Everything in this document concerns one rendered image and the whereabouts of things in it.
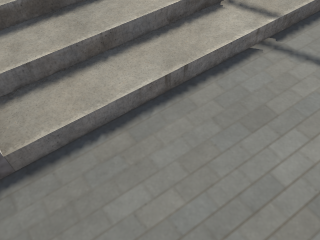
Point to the stairs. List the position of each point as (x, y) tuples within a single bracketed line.
[(67, 67)]

